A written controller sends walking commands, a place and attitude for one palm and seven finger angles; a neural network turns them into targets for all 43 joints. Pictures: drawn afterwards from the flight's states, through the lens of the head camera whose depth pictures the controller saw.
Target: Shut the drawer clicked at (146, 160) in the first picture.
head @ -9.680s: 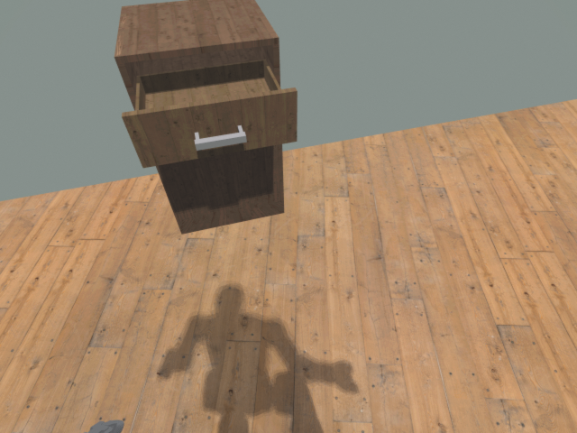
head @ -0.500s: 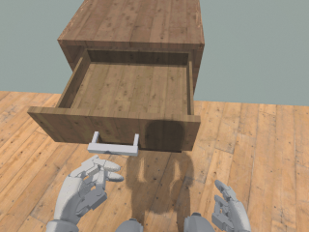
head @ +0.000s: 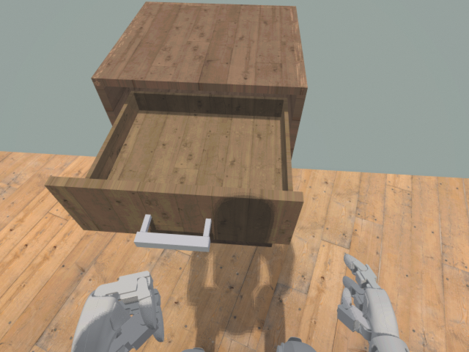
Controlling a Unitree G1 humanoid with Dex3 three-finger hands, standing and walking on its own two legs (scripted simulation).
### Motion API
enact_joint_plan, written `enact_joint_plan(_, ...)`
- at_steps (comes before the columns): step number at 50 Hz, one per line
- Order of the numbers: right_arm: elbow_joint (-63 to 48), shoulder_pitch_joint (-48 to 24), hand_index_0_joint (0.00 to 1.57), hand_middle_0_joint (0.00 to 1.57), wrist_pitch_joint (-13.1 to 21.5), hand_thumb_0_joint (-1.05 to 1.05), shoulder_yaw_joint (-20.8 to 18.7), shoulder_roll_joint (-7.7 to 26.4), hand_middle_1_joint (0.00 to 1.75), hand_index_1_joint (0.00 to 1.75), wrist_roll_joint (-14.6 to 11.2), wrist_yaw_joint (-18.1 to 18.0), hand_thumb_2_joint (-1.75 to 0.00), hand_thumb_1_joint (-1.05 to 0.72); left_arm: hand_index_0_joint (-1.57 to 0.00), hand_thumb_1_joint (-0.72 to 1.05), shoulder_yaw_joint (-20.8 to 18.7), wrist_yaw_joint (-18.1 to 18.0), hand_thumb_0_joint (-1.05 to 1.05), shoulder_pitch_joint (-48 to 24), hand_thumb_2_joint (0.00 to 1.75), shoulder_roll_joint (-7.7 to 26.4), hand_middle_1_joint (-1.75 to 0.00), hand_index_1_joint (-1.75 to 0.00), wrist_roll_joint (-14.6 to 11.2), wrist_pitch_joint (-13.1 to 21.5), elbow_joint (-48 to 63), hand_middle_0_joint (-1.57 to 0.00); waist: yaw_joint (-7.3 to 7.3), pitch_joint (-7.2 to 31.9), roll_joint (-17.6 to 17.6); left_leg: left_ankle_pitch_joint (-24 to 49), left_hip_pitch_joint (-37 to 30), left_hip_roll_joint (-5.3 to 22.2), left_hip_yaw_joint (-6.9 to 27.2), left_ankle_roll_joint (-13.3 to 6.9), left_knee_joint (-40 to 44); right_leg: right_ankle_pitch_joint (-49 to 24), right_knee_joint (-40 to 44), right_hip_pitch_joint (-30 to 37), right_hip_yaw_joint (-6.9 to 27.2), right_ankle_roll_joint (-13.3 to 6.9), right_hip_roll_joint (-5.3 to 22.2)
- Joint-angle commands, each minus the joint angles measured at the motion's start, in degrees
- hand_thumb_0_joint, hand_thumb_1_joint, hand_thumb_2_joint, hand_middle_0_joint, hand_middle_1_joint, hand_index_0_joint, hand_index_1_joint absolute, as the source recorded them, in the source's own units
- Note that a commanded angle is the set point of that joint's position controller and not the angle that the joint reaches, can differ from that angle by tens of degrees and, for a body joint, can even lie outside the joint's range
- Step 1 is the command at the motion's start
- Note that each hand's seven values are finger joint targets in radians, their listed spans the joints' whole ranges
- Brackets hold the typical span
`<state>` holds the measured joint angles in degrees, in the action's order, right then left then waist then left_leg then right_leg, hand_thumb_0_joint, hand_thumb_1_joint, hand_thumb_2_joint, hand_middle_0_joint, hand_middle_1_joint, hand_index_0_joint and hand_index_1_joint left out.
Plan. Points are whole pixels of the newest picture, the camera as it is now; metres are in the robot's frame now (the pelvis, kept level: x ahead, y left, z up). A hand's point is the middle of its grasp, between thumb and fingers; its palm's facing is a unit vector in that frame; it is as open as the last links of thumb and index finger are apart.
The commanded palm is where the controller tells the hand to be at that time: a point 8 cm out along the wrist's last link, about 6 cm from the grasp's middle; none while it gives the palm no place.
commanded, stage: raise the hand and make a fist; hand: left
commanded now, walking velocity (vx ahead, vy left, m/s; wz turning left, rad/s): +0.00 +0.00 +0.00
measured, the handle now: (175, 231) +0.32 +0.14 +0.01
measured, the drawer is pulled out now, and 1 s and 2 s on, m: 0.29 0.29 0.29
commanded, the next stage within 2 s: bring the fist close to the handle in 0.66 s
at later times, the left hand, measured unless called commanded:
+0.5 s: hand (151, 321) +0.16 +0.12 +0.11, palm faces +0.01 -1.00 +0.00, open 3.2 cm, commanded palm +0.11 +0.16 +0.11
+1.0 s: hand (162, 318) +0.16 +0.11 +0.08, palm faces -0.02 -1.00 +0.00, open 3.2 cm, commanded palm +0.13 +0.16 +0.08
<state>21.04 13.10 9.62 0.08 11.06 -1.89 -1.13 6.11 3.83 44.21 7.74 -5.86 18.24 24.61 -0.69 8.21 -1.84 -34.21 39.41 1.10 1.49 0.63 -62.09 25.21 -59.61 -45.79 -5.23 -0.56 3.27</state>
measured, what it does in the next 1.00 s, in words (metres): stands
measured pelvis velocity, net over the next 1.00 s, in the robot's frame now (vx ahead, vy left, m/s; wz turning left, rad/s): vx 0.00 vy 0.01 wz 0.00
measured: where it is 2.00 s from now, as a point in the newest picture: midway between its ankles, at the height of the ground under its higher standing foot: outside the picture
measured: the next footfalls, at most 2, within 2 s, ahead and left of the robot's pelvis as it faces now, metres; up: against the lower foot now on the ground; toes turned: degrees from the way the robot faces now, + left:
none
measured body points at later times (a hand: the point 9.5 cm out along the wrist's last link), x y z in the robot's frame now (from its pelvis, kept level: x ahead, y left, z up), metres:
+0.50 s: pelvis +0.01 +0.00 +0.01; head +0.05 +0.00 +0.45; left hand +0.15 +0.17 +0.11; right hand +0.21 -0.22 -0.05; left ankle -0.03 +0.13 -0.67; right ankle +0.04 -0.12 -0.67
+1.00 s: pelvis +0.00 +0.01 +0.00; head +0.05 +0.00 +0.44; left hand +0.16 +0.16 +0.08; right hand +0.20 -0.21 -0.05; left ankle -0.03 +0.13 -0.67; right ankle +0.04 -0.12 -0.67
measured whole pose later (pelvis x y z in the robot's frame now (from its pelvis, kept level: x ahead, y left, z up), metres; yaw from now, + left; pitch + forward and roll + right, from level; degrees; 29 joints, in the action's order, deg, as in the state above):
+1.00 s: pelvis +0.00 +0.01 +0.00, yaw +0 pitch +12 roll -1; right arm 20.6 15.3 9.6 1.1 12.1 -1.1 -0.7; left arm 9.5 2.1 44.1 6.5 -3.6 17.7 25.2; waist -0.1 7.4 -1.9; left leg -35.0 40.3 0.7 1.7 0.2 -63.4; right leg 25.8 -60.4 -46.3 -5.3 0.0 3.7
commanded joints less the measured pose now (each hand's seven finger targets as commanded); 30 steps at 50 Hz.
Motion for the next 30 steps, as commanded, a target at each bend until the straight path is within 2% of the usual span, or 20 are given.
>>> enact_joint_plan(1, -9.91, -2.72, 0.2, 0.2, 2.7, 0.0, -2.35, 6.2, 0.3, 0.3, -0.21, -0.3, -0.9, -0.9, -1.4, 0.9, -1.23, -0.75, 0.0, 4.34, 0.9, 2.45, -1.6, -1.6, -0.84, 3.53, 15.64, -1.4, 0.28, 5.55, 2.51, 17.56, 2.38, -1.49, -0.61, -2.15, 11.46, -9.26, 9.54, 15.44, 1.64, -0.81, -1.93)
enact_joint_plan(2, -9.85, -2.46, 0.2, 0.2, 2.87, 0.0, -2.14, 6.14, 0.3, 0.3, -0.22, -0.17, -0.9, -0.9, -1.4, 0.9, -0.47, -0.54, 0.0, 4.76, 0.9, 1.84, -1.6, -1.6, -0.75, 3.56, 15.95, -1.4, 0.38, 5.01, 1.23, 17.64, 1.86, -1.44, -0.7, -2.12, 11.56, -9.21, 9.58, 15.03, 1.46, -0.78, -1.9)
enact_joint_plan(3, -9.66, -2.17, 0.2, 0.2, 3.05, 0.0, -2.03, 6.26, 0.3, 0.3, -0.17, -0.08, -0.9, -0.9, -1.4, 0.9, 0.1, -0.43, 0.0, 4.32, 0.9, 1.77, -1.6, -1.6, -0.69, 3.56, 15.92, -1.4, 0.98, 4.5, 2.21, 17.43, 1.72, -1.39, -0.43, -2.17, 11.42, -9.07, 9.62, 14.44, 1.27, -0.65, -1.95)
enact_joint_plan(4, -9.63, -2.16, 0.2, 0.2, 3.1, 0.0, -1.95, 6.24, 0.3, 0.3, -0.15, -0.02, -0.9, -0.9, -1.4, 0.9, 0.47, -0.17, 0.0, 4.99, 0.9, 1.68, -1.6, -1.6, -0.53, 3.5, 15.98, -1.4, 0.84, 4.2, 1.73, 17.61, 1.63, -1.35, -0.38, -2.22, 11.46, -9.18, 9.74, 14.43, 1.37, -0.67, -1.92)
enact_joint_plan(5, -9.67, -1.91, 0.2, 0.2, 3.22, 0.0, -1.98, 6.35, 0.3, 0.3, -0.11, 0.03, -0.9, -0.9, -1.4, 0.9, 0.88, 0.04, 0.0, 4.82, 0.9, 1.59, -1.6, -1.6, -0.39, 3.48, 16.15, -1.4, 1.23, 4.0, 3.19, 17.53, 1.56, -1.27, -0.24, -2.26, 11.39, -9.18, 9.85, 14.37, 1.28, -0.54, -1.89)
enact_joint_plan(9, -9.7, -2.16, 0.2, 0.2, 3.14, 0.0, -2.15, 6.07, 0.3, 0.3, -0.28, 0.06, -0.9, -0.9, -1.4, 0.9, 0.0, 0.69, 0.0, 7.93, 0.9, 2.51, -1.6, -1.6, -0.15, 2.75, 17.13, -1.4, 0.39, 5.48, 3.31, 18.97, 1.38, -1.39, -0.37, -2.25, 11.48, -11.19, 9.88, 16.79, 1.77, -0.65, -1.61)
enact_joint_plan(12, -10.16, -2.43, 0.2, 0.2, 2.95, 0.0, -2.18, 5.63, 0.3, 0.3, -0.51, 0.22, -0.9, -0.9, -1.4, 0.9, -0.63, 0.22, 0.0, 10.2, 0.9, 2.7, -1.6, -1.6, -0.34, 2.25, 19.39, -1.4, -0.32, 6.84, 1.8, 20.29, 0.38, -1.46, -0.69, -2.18, 11.94, -12.74, 9.73, 18.27, 1.49, -0.71, -1.51)
enact_joint_plan(14, -9.89, -2.48, 0.2, 0.2, 3.04, 0.0, -2.24, 5.4, 0.3, 0.3, -0.49, 0.2, -0.9, -0.9, -1.4, 0.9, -0.37, -0.18, 0.0, 10.47, 0.9, 2.27, -1.6, -1.6, -0.53, 2.18, 19.73, -1.4, -0.14, 5.8, 2.08, 20.67, 0.5, -1.5, -0.66, -2.18, 11.87, -13.32, 9.79, 18.17, 1.45, -0.76, -1.52)
enact_joint_plan(16, -9.72, -2.86, 0.2, 0.2, 2.88, 0.0, -2.3, 5.47, 0.3, 0.3, -0.43, 0.04, -0.9, -0.9, -1.4, 0.9, -0.28, -0.45, 0.0, 10.5, 0.9, 1.75, -1.6, -1.6, -0.54, 2.15, 18.06, -1.4, 0.17, 3.77, 4.3, 19.74, 1.61, -1.5, -0.36, -2.22, 11.73, -12.48, 10.33, 17.18, 1.56, -0.68, -1.71)
enact_joint_plan(17, -9.64, -2.66, 0.2, 0.2, 3.07, 0.0, -2.25, 5.7, 0.3, 0.3, -0.41, 0.01, -0.9, -0.9, -1.4, 0.9, 0.95, -0.29, 0.0, 9.6, 0.9, 0.72, -1.6, -1.6, -0.48, 2.51, 17.75, -1.4, 0.81, 2.67, 4.75, 18.61, 1.67, -1.58, -0.5, -2.19, 11.76, -11.25, 10.46, 16.24, 1.44, -0.51, -1.74)
enact_joint_plan(18, -9.62, -2.61, 0.2, 0.2, 3.14, 0.0, -2.32, 5.81, 0.3, 0.3, -0.37, -0.04, -0.9, -0.9, -1.4, 0.9, 0.63, -0.32, 0.0, 9.11, 0.9, 1.2, -1.6, -1.6, -0.49, 2.8, 17.56, -1.4, 0.8, 2.09, 4.39, 17.68, 1.98, -1.54, -0.38, -2.17, 11.81, -9.81, 10.4, 15.41, 1.33, -0.44, -1.78)
enact_joint_plan(20, -9.64, -2.42, 0.2, 0.2, 3.33, 0.0, -2.39, 6.02, 0.3, 0.3, -0.28, -0.06, -0.9, -0.9, -1.4, 0.9, 0.85, -0.15, 0.0, 9.59, 0.9, 1.24, -1.6, -1.6, -0.36, 3.32, 17.68, -1.4, 0.66, 2.78, 4.41, 17.16, 2.0, -1.57, -0.35, -2.22, 11.63, -8.78, 10.38, 15.4, 1.66, -0.55, -1.69)
enact_joint_plan(26, -10.09, -1.84, 0.2, 0.2, 3.11, 0.0, -2.46, 6.12, 0.3, 0.3, -0.28, 0.09, -0.9, -0.9, -1.4, 0.9, -0.04, -0.9, 0.0, 9.71, 0.9, 2.81, -1.6, -1.6, 0.48, 3.62, 19.42, -1.4, -0.06, 6.05, 0.62, 19.62, 0.78, -1.42, -0.41, -2.12, 11.58, -11.0, 8.74, 16.02, 1.1, -0.97, -1.73)
enact_joint_plan(29, -10.14, -1.63, 0.2, 0.2, 3.02, 0.0, -2.41, 5.84, 0.3, 0.3, -0.25, 0.18, -0.9, -0.9, -1.4, 0.9, 0.63, -1.14, 0.0, 10.17, 0.9, 1.8, -1.6, -1.6, 0.28, 3.5, 19.27, -1.4, 0.14, 5.48, 0.92, 20.14, 0.66, -1.33, -0.33, -2.05, 11.64, -11.66, 8.54, 15.52, 0.67, -0.83, -1.88)
enact_joint_plan(30, -10.1, -1.66, 0.2, 0.2, 3.01, 0.0, -2.44, 5.89, 0.3, 0.3, -0.22, 0.14, -0.9, -0.9, -1.4, 0.9, 0.73, -1.18, 0.0, 9.35, 0.9, 1.74, -1.6, -1.6, 0.08, 3.48, 19.27, -1.4, 0.48, 5.05, 2.15, 19.92, 0.9, -1.38, -0.3, -2.12, 11.44, -12.01, 8.81, 15.5, 0.83, -0.75, -1.87)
